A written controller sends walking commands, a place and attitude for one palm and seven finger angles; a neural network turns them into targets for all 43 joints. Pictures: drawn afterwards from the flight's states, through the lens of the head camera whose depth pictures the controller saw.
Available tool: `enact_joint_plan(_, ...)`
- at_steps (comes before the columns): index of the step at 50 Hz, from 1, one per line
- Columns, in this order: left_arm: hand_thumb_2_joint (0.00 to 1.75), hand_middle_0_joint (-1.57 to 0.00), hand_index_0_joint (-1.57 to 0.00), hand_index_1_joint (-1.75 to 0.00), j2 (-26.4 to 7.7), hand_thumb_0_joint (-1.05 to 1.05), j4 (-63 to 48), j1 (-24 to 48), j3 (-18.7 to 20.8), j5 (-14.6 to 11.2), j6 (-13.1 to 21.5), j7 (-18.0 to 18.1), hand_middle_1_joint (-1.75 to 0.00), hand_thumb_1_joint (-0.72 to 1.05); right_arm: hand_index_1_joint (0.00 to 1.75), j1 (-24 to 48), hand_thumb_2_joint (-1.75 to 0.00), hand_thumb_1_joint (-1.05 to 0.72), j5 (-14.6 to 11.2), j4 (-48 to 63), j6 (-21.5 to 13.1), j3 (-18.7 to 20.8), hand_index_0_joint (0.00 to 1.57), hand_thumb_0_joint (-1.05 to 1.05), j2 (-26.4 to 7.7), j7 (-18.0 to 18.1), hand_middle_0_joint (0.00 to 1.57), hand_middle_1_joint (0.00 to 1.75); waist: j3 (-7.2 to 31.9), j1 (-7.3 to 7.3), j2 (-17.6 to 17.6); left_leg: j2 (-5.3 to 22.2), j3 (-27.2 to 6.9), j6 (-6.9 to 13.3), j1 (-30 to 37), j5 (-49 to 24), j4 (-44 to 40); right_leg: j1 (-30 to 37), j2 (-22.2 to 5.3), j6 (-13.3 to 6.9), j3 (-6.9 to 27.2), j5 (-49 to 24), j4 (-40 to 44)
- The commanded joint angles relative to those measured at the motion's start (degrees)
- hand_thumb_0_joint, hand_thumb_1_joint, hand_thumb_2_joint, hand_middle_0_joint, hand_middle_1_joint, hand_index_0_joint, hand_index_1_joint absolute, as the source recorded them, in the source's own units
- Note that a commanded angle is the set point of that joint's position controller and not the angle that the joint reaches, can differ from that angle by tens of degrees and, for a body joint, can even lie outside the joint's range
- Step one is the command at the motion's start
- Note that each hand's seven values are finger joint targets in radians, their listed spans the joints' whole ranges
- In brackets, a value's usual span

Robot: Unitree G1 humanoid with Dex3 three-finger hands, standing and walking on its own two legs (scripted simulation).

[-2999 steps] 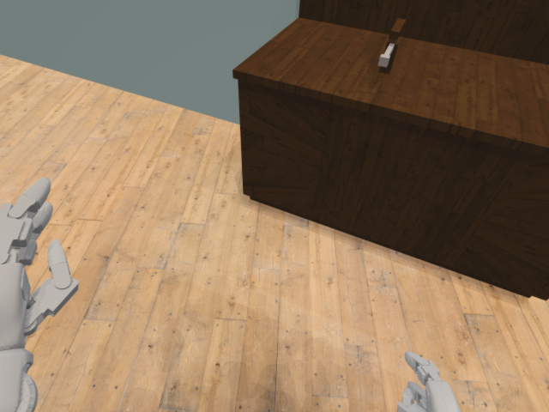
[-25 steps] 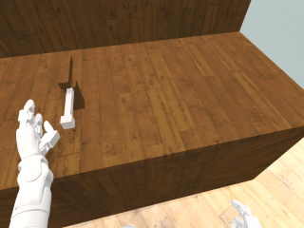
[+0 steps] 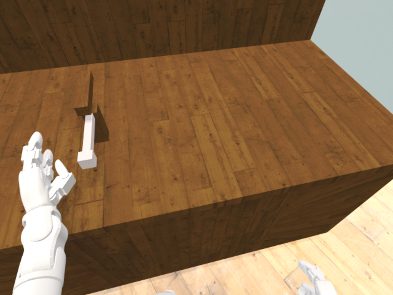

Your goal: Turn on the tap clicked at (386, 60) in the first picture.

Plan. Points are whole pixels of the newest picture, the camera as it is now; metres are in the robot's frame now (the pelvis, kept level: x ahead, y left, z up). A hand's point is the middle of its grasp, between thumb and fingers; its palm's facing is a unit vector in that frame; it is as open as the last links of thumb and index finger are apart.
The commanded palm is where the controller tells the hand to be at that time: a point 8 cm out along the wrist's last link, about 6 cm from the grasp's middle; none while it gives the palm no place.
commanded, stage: push the lever round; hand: left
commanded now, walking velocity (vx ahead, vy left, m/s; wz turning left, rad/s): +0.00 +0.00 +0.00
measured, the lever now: (87, 159) +0.35 +0.25 +0.08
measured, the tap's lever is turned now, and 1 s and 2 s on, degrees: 0 12 37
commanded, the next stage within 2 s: none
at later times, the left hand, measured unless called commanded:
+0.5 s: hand (88, 174) +0.32 +0.24 +0.07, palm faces +0.48 -0.87 -0.07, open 7.8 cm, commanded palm +0.28 +0.27 +0.07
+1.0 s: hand (103, 172) +0.33 +0.21 +0.07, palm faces +0.51 -0.86 -0.06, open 7.7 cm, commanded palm +0.29 +0.24 +0.07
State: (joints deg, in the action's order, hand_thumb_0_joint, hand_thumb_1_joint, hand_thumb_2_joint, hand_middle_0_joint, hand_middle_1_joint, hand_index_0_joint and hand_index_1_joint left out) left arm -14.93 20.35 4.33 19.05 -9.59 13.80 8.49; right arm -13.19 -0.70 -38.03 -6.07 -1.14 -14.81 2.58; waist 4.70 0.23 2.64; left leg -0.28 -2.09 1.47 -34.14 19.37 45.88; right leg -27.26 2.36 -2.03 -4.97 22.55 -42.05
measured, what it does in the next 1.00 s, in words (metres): stands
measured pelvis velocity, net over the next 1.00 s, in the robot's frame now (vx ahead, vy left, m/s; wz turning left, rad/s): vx -0.01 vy -0.01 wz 0.01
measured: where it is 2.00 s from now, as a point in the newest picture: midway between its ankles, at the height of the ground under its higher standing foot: outside the picture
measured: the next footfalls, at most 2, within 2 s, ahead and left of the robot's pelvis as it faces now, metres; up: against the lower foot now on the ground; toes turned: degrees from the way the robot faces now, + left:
none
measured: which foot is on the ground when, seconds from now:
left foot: down 0.00-1.00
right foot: down 0.00-1.00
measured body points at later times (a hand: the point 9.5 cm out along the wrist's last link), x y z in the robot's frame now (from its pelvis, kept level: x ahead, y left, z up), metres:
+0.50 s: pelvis +0.00 +0.00 +0.00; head +0.02 +0.00 +0.45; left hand +0.29 +0.29 +0.08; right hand +0.15 -0.24 -0.10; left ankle +0.04 +0.10 -0.71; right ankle -0.01 -0.10 -0.71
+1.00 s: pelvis -0.01 -0.01 +0.00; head +0.02 -0.02 +0.45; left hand +0.30 +0.26 +0.08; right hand +0.16 -0.25 -0.10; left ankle +0.04 +0.10 -0.71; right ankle -0.01 -0.10 -0.71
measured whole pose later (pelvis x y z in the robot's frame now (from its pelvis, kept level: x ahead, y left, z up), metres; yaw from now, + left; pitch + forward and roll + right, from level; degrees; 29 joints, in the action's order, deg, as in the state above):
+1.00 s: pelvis -0.01 -0.01 +0.00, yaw +1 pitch +7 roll -2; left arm -9.0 18.3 7.0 10.2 -5.4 12.7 19.9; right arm -12.0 0.1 -37.4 -4.2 -1.0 -14.6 1.5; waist 4.6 0.2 2.9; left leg -0.3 -3.0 0.6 -34.0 19.1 46.2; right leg -27.3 2.4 -2.9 -5.9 23.0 -43.2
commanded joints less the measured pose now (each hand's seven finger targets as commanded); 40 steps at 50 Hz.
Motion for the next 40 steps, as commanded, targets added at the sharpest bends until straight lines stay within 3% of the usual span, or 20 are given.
enact_joint_plan(1,0.90,-0.15,-0.15,-0.15,-13.6,0.00,-13.4,15.4,3.9,0.6,4.5,0.3,-0.15,0.90,0.30,3.2,-0.90,-0.90,-0.1,7.1,-2.8,3.0,0.20,0.00,-8.2,1.0,0.20,0.30,12.9,-0.75,2.4,0.0,-2.6,0.0,11.9,-11.2,-5.6,0.4,-0.6,0.3,2.7,-13.7,5.5)
enact_joint_plan(4,0.90,-0.15,-0.15,-0.15,-10.6,0.00,-14.5,16.0,0.9,0.5,5.2,0.2,-0.15,0.90,0.30,3.4,-0.90,-0.90,0.0,7.5,-3.2,3.0,0.20,0.00,-7.9,0.8,0.20,0.30,14.2,-1.03,2.8,0.2,-2.9,-0.3,13.2,-11.0,-5.6,-0.2,-0.5,0.3,2.4,-12.8,5.2)
enact_joint_plan(6,0.90,-0.15,-0.15,-0.15,-10.8,0.00,-14.8,16.2,0.9,1.1,5.3,0.7,-0.15,0.90,0.30,3.6,-0.90,-0.90,-0.1,7.3,-3.4,3.0,0.20,0.00,-8.0,0.8,0.20,0.30,14.2,-0.87,2.7,0.3,-3.6,-0.5,13.7,-11.1,-5.8,-0.5,-0.5,0.1,2.2,-12.0,4.9)
enact_joint_plan(8,0.90,-0.15,-0.15,-0.15,-8.0,0.00,-15.5,15.3,-2.1,1.4,4.8,1.0,-0.15,0.90,0.30,3.7,-0.90,-0.90,0.0,7.9,-3.5,3.0,0.20,0.00,-7.7,0.5,0.20,0.30,14.4,-0.74,3.4,0.4,-3.8,-0.7,14.5,-11.3,-6.0,-0.9,-0.5,0.0,2.0,-11.7,5.0)
enact_joint_plan(10,0.90,-0.15,-0.15,-0.15,-8.3,0.00,-13.9,16.1,-2.1,1.4,3.8,1.7,-0.15,0.90,0.30,4.0,-0.90,-0.90,-0.2,7.9,-3.3,2.8,0.20,0.00,-8.0,0.6,0.20,0.30,12.3,-1.04,1.4,0.4,-4.0,-0.6,12.9,-8.6,-6.6,-1.4,-0.6,0.1,1.8,-10.1,5.4)
enact_joint_plan(11,0.90,-0.15,-0.15,-0.15,-9.6,0.00,-12.1,15.4,-0.3,1.8,3.1,2.5,-0.15,0.90,0.30,3.9,-0.90,-0.90,-0.2,7.4,-3.0,2.7,0.20,0.00,-8.1,0.7,0.20,0.30,11.3,-0.76,0.6,0.3,-4.1,-0.5,12.0,-7.4,-6.9,-1.3,-0.6,0.2,1.9,-9.4,5.6)
enact_joint_plan(13,0.90,-0.15,-0.15,-0.15,-9.6,0.00,-12.4,16.8,-0.3,1.7,2.5,3.4,-0.15,0.90,0.30,4.2,-0.90,-0.90,-0.2,8.2,-2.6,2.6,0.20,0.00,-8.0,0.7,0.20,0.30,12.0,-0.60,-1.1,0.0,-3.6,-0.2,11.0,-6.5,-7.0,-0.2,-0.6,0.3,2.1,-9.4,6.1)
enact_joint_plan(16,0.90,-0.15,-0.15,-0.15,-10.4,0.00,-15.4,17.6,0.1,3.1,3.2,5.0,-0.15,0.90,0.30,4.4,-0.90,-0.90,0.1,8.2,-2.4,2.6,0.20,0.00,-7.6,0.4,0.20,0.30,14.1,-0.12,3.0,0.0,-3.5,-0.6,12.8,-8.9,-6.5,0.4,-0.6,0.0,2.2,-10.6,5.3)
enact_joint_plan(17,0.90,-0.15,-0.15,-0.15,-7.9,0.00,-16.3,17.4,-2.3,3.5,3.7,5.3,-0.15,0.90,0.30,4.3,-0.90,-0.90,0.3,8.5,-2.4,2.6,0.20,0.00,-7.2,0.1,0.20,0.30,14.9,-0.49,3.2,0.2,-3.6,-0.8,13.8,-9.7,-6.3,0.0,-0.6,0.0,1.9,-10.8,4.8)
enact_joint_plan(20,0.90,-0.15,-0.15,-0.15,-7.6,0.00,-15.3,15.7,-2.8,3.0,3.9,5.2,-0.15,0.90,0.30,4.2,-0.90,-0.90,0.3,8.7,-2.3,2.7,0.20,0.00,-7.6,-0.1,0.20,0.30,14.1,-0.82,-0.3,0.2,-3.1,-0.3,12.5,-9.8,-5.8,0.6,-0.5,0.2,2.2,-11.9,5.4)
enact_joint_plan(21,0.90,-0.15,-0.15,-0.15,-8.3,0.00,-14.2,15.3,-1.9,3.3,3.7,5.5,-0.15,0.90,0.30,4.4,-0.90,-0.90,0.2,8.2,-2.0,2.7,0.20,0.00,-7.6,0.0,0.20,0.30,12.9,-0.73,0.1,0.2,-3.2,-0.3,12.0,-8.9,-6.0,0.4,-0.6,0.2,2.3,-11.1,5.5)
enact_joint_plan(22,0.90,-0.15,-0.15,-0.15,-6.1,0.00,-14.9,18.4,-4.7,3.3,3.8,5.3,-0.15,0.90,0.30,4.7,-0.90,-0.90,0.1,8.4,-2.0,2.4,0.20,0.00,-7.4,0.0,0.20,0.30,11.5,-1.67,0.3,0.2,-3.1,-0.2,11.8,-7.8,-6.0,-0.5,-0.7,0.3,2.3,-10.6,5.6)
enact_joint_plan(26,0.90,-0.15,-0.15,-0.15,-7.8,0.00,-13.6,18.6,-2.9,3.5,3.5,5.9,-0.15,0.90,0.30,4.6,-0.90,-0.90,0.1,8.0,-2.0,2.6,0.20,0.00,-7.6,0.3,0.20,0.30,11.7,-1.23,0.2,0.0,-3.2,0.0,11.6,-6.5,-6.3,-0.3,-0.7,0.3,2.6,-9.6,6.2)
enact_joint_plan(29,0.90,-0.15,-0.15,-0.15,-5.9,0.00,-15.6,18.8,-5.0,3.4,4.0,5.9,-0.15,0.90,0.30,4.4,-0.90,-0.90,0.3,8.4,-2.1,2.7,0.20,0.00,-7.4,0.1,0.20,0.30,14.2,-1.30,0.8,0.0,-2.7,-0.1,12.9,-8.6,-5.7,0.6,-0.8,0.3,2.6,-11.7,5.8)
enact_joint_plan(31,0.90,-0.15,-0.15,-0.15,-7.1,0.00,-15.4,15.6,-3.5,3.7,3.9,6.3,-0.15,0.90,0.30,4.3,-0.90,-0.90,0.4,8.2,-1.9,2.9,0.20,0.00,-7.5,-0.1,0.20,0.30,14.7,-0.50,0.9,-0.1,-2.7,-0.1,12.9,-9.8,-5.6,1.4,-0.7,0.2,2.6,-12.7,5.6)
enact_joint_plan(32,0.90,-0.15,-0.15,-0.15,-4.8,0.00,-16.6,16.5,-5.8,3.6,4.1,6.2,-0.15,0.90,0.30,4.4,-0.90,-0.90,0.3,8.6,-1.9,2.8,0.20,0.00,-7.2,-0.3,0.20,0.30,14.8,-1.02,1.2,-0.1,-2.5,-0.2,13.2,-10.2,-5.5,1.3,-0.9,0.3,2.5,-13.2,5.4)
enact_joint_plan(35,0.90,-0.15,-0.15,-0.15,-6.4,0.00,-15.1,16.7,-4.3,3.2,3.9,6.4,-0.15,0.90,0.30,4.4,-0.90,-0.90,0.3,8.6,-1.7,2.7,0.20,0.00,-7.5,-0.2,0.20,0.30,12.8,-1.01,-1.6,-0.1,-2.4,0.1,11.2,-8.9,-5.6,1.5,-0.8,0.4,2.7,-13.1,6.0)
enact_joint_plan(36,0.90,-0.15,-0.15,-0.15,-7.2,0.00,-14.8,16.0,-3.3,3.6,3.8,6.8,-0.15,0.90,0.30,4.7,-0.90,-0.90,0.3,8.2,-1.5,2.8,0.20,0.00,-7.5,-0.1,0.20,0.30,12.6,-0.81,-0.3,-0.2,-2.2,0.2,11.5,-8.8,-5.5,1.4,-0.9,0.5,3.0,-12.9,6.2)
enact_joint_plan(39,0.90,-0.15,-0.15,-0.15,-3.6,0.00,-16.2,17.4,-6.8,3.5,3.8,7.2,-0.15,0.90,0.30,5.1,-0.90,-0.90,0.4,9.0,-1.6,2.6,0.20,0.00,-7.0,-0.3,0.20,0.30,12.5,-1.17,0.4,-0.2,-2.1,0.2,11.8,-8.3,-5.6,0.9,-1.0,0.5,2.8,-12.4,6.2)
enact_joint_plan(40,0.90,-0.15,-0.15,-0.15,-4.5,0.00,-15.3,17.3,-5.7,3.4,3.8,7.8,-0.15,0.90,0.30,4.8,-0.90,-0.90,0.4,8.7,-1.6,2.8,0.20,0.00,-7.2,-0.2,0.20,0.30,12.3,-1.22,-1.3,-0.1,-2.2,0.3,11.4,-8.2,-5.5,1.0,-1.0,0.5,2.9,-12.4,6.5)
